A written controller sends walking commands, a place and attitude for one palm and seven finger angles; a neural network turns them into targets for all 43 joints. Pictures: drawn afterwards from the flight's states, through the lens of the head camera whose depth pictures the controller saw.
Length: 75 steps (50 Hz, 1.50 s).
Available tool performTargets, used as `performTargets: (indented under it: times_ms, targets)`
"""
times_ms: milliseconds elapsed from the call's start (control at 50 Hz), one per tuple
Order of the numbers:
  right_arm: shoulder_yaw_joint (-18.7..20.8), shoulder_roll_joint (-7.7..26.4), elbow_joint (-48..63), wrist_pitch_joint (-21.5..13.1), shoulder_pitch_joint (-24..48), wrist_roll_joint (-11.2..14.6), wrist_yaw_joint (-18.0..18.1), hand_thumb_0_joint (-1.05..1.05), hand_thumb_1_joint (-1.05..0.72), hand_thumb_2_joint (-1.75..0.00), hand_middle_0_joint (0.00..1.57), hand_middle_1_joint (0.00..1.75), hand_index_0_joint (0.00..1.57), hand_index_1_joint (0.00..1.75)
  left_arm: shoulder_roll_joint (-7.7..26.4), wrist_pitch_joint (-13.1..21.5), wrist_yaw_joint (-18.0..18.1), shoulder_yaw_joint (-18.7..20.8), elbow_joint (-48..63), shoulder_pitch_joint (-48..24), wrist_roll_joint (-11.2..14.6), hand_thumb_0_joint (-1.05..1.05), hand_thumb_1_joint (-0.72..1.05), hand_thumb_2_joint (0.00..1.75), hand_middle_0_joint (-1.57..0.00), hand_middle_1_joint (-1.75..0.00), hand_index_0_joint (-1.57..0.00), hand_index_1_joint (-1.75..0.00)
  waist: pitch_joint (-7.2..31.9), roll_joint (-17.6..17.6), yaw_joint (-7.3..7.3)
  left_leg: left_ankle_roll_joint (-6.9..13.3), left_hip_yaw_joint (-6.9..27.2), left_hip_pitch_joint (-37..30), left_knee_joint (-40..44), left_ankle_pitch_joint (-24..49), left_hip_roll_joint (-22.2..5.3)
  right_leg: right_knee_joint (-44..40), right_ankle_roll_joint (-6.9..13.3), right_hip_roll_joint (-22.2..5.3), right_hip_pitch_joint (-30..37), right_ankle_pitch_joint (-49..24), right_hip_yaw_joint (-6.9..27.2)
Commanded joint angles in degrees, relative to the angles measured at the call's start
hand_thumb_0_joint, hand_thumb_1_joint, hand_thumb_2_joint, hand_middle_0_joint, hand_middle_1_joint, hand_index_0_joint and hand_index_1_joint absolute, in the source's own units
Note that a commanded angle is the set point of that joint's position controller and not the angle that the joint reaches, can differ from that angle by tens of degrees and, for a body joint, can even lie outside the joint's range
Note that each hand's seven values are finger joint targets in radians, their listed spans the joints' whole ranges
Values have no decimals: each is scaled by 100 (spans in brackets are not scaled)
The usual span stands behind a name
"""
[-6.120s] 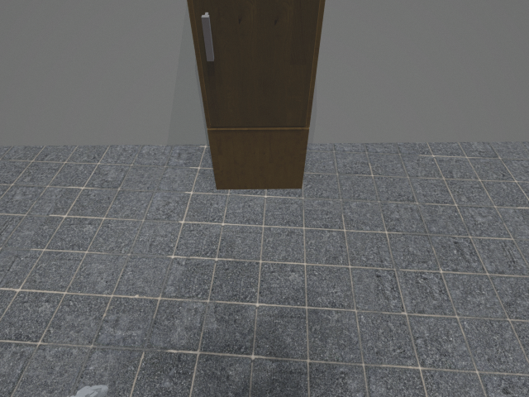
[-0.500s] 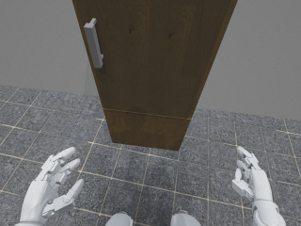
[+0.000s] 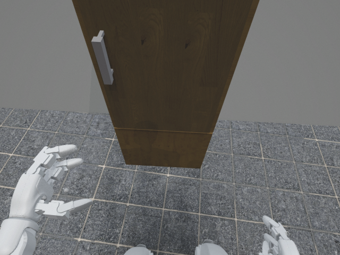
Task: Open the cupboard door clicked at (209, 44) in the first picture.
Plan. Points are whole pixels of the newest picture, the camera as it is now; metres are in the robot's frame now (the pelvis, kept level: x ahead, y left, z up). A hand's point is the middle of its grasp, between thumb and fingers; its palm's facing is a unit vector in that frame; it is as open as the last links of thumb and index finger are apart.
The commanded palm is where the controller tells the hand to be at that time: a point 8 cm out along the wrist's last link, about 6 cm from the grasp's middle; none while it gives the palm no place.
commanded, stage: raise the hand with hooked fingers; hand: left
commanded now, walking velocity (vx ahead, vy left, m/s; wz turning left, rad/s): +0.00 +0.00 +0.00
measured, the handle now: (105, 58) +0.61 +0.23 +0.10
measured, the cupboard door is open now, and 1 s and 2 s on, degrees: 0 0 0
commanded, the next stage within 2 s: move the hooked fingers beside the handle in 1.12 s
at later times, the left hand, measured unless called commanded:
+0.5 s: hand (45, 154) +0.29 +0.27 +0.10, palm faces +0.03 -1.00 -0.06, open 13.9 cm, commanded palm +0.26 +0.31 +0.11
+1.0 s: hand (49, 144) +0.31 +0.26 +0.11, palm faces +0.03 -1.00 -0.03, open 14.0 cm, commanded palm +0.28 +0.30 +0.12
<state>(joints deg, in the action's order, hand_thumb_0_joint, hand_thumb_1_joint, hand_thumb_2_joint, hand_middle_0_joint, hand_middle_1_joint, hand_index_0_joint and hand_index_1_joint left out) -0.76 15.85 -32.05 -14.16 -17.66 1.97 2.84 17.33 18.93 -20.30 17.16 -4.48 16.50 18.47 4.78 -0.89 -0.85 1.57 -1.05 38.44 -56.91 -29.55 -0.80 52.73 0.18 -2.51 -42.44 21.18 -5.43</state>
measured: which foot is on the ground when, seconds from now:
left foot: down 0.00-1.00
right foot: down 0.00-1.00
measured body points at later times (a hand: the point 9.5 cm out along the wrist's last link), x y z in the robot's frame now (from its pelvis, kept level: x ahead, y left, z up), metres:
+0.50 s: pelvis +0.01 +0.00 +0.02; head +0.06 +0.00 +0.47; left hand +0.28 +0.32 +0.11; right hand +0.19 -0.23 -0.05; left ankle -0.01 +0.10 -0.68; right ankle +0.05 -0.12 -0.68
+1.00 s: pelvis +0.01 -0.01 +0.03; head +0.05 -0.01 +0.48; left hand +0.30 +0.31 +0.12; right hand +0.16 -0.26 -0.05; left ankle -0.01 +0.10 -0.68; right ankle +0.05 -0.12 -0.68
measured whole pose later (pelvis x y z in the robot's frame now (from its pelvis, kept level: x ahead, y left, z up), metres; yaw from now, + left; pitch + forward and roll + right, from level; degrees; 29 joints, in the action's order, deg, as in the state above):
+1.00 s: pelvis +0.01 -0.01 +0.03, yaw -1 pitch +7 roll -1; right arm -2.5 16.5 -32.3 -11.2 -16.6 2.1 4.2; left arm 23.3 13.2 -29.1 26.2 -24.0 -4.2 19.7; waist 2.6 -1.0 0.1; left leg 0.5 -1.6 26.3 -44.7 -25.0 -1.4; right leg 41.9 1.0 -1.2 -31.1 17.4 -5.0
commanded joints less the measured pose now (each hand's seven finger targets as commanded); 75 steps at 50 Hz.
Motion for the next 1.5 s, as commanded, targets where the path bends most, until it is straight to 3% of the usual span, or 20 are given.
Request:
performTargets:
  times_ms: [0, 80, 200, 260, 300, 360, 400, 440, 580, 680, 720, 800, 860, 960, 1160, 1200, 1280, 1340, 1440, 1480]
  targets:
    - [277, 778, 959, -413, 385, 38, 104, 0, -90, -90, 20, 30, 20, 30, 1095, 397, -38, 529, 1114, -877, 129, 0, -27, 40, -28, -105, -28, -105, 1085, -338, 66, -129, 390, -328, 1314, 1400, 88, -720, 139, 248, 1310, -233, 125]
    - [233, 779, 921, -387, 370, 31, 119, 0, -90, -90, 20, 30, 20, 30, 1227, 270, -68, 647, 959, -1079, 155, 0, -36, 36, -29, -111, -29, -111, 1104, -539, 100, -164, 386, -581, 1407, 1824, 83, -772, 162, 265, 1548, -689, 103]
    - [196, 807, 884, -305, 353, 43, 155, 0, -90, -90, 20, 30, 20, 30, 1414, -8, -269, 810, 568, -1550, 199, 0, -50, 30, -30, -120, -30, -120, 1082, -460, 96, -184, 381, -870, 1530, 2244, 63, -920, 157, 287, 1759, -1155, 88]
    - [160, 823, 861, -284, 366, 21, 166, 0, -90, -90, 20, 30, 20, 30, 1549, -145, -387, 880, 402, -1888, 223, 0, -50, 30, -30, -120, -30, -120, 1068, -511, 95, -197, 385, -989, 1558, 2459, 62, -968, 176, 308, 1886, -1383, 101]
    - [142, 823, 828, -243, 369, 33, 180, 0, -90, -90, 20, 30, 20, 30, 1581, -225, -479, 913, 166, -2099, 235, 0, -50, 30, -30, -120, -30, -120, 1064, -317, 74, -185, 378, -983, 1621, 2336, 61, -1050, 153, 306, 1912, -1343, 102]
    - [107, 828, 815, -228, 398, 15, 194, 0, -90, -90, 20, 30, 20, 30, 1777, -263, -580, 1020, 85, -2492, 253, 0, -50, 30, -30, -120, -30, -120, 1095, -519, 99, -183, 364, -1101, 1650, 2488, 81, -1093, 189, 310, 2039, -1502, 137]
    - [114, 818, 781, -208, 360, 22, 208, 0, -90, -90, 20, 30, 20, 30, 1858, -283, -641, 1103, -57, -2628, 248, 0, -50, 30, -30, -120, -30, -120, 1247, -438, 99, -185, 364, -1217, 1696, 2614, 68, -1137, 170, 295, 2111, -1593, 135]
    - [106, 824, 763, -189, 381, 36, 223, 0, -90, -90, 20, 30, 20, 30, 1872, -321, -691, 1130, -313, -2734, 267, 0, -50, 30, -30, -120, -30, -120, 1113, -223, 80, -163, 346, -1107, 1751, 2384, 72, -1222, 154, 288, 2132, -1480, 150]
    - [100, 851, 731, -122, 345, 26, 254, 0, -90, -90, 20, 30, 20, 30, 2320, -345, -927, 1422, -564, -3410, 306, 0, -50, 30, -30, -120, -30, -120, 1429, -456, 131, -117, 261, -1312, 1818, 2670, 95, -1334, 175, 265, 2524, -1839, 281]
    - [121, 878, 760, -86, 303, 38, 203, 0, -90, -90, 20, 30, 20, 30, 2061, -435, -1058, 1301, -1099, -3085, 370, 0, -50, 30, -30, -120, -30, -120, 1123, -181, 168, -104, 212, -1151, 1891, 2613, 104, -1409, 172, 250, 2502, -1878, 291]
    - [155, 891, 784, -59, 285, 37, 184, 0, -90, -90, 20, 30, 20, 30, 2110, -436, -1044, 1359, -1096, -3072, 359, 0, -50, 30, -30, -120, -30, -120, 1153, -120, 166, -91, 163, -1078, 1894, 2429, 119, -1453, 150, 225, 2497, -1758, 324]
    - [153, 859, 837, -44, 286, 17, 168, 0, -90, -90, 20, 30, 20, 30, 2306, -290, -908, 1492, -713, -3238, 302, 0, -50, 30, -30, -120, -30, -120, 1377, -388, 204, -83, 160, -1204, 1917, 2464, 123, -1426, 173, 232, 2606, -1734, 358]
    - [149, 861, 830, -42, 282, -6, 179, 0, -90, -90, 20, 30, 20, 30, 2322, -183, -838, 1542, -677, -3257, 333, 0, -50, 30, -30, -120, -30, -120, 1293, -226, 177, -72, 165, -1153, 1904, 2423, 113, -1421, 175, 255, 2631, -1746, 385]
    - [135, 851, 791, -28, 312, 22, 224, 0, -90, -90, 20, 30, 20, 30, 2221, -149, -861, 1365, -712, -3463, 287, 0, -50, 30, -30, -120, -30, -120, 1120, -399, 103, -67, 155, -1175, 1951, 2160, 115, -1501, 174, 244, 2508, -1492, 405]
    - [102, 857, 777, -47, 359, 33, 257, 0, -90, -90, 20, 30, 20, 30, 2155, -227, -964, 1335, -1016, -3467, 347, 0, -50, 30, -30, -120, -30, -120, 1011, -152, 108, -71, 169, -1048, 1964, 1934, 121, -1550, 160, 240, 2465, -1284, 424]
    - [100, 834, 791, -48, 378, 52, 260, 0, -90, -90, 20, 30, 20, 30, 2155, -238, -966, 1303, -1026, -3485, 299, 0, -50, 30, -30, -120, -30, -120, 1013, -267, 103, -75, 159, -1055, 1992, 1821, 125, -1575, 146, 223, 2404, -1148, 424]
    - [84, 853, 677, -42, 339, 45, 323, 0, -90, -90, 20, 30, 20, 30, 2306, -157, -914, 1245, -1228, -4409, 200, 0, -50, 30, -30, -120, -30, -120, 1027, -344, -14, -78, 199, -1062, 1965, 1638, 119, -1575, 155, 225, 2268, -921, 467]
    - [75, 908, 553, -14, 240, 38, 369, 0, -90, -90, 20, 30, 20, 30, 2467, -122, -899, 1260, -1775, -4966, 95, 0, -50, 30, -30, -120, -30, -120, 1014, -98, -115, -71, 211, -880, 1923, 1443, 115, -1573, 126, 207, 2175, -724, 499]
    - [68, 934, 513, 65, 125, 37, 344, 0, -90, -90, 20, 30, 20, 30, 2683, -40, -1015, 1221, -2352, -5512, -55, 0, -50, 30, -30, -120, -30, -120, 1291, -506, -86, -85, 202, -893, 1852, 1644, 127, -1435, 177, 205, 2171, -979, 504]
    - [75, 955, 551, 114, 43, 22, 309, 0, -90, -90, 20, 30, 20, 30, 2749, -40, -1070, 1278, -2600, -5494, -19, 0, -50, 30, -30, -120, -30, -120, 1440, -280, -60, -77, 189, -786, 1786, 1765, 118, -1377, 175, 228, 2314, -1167, 536]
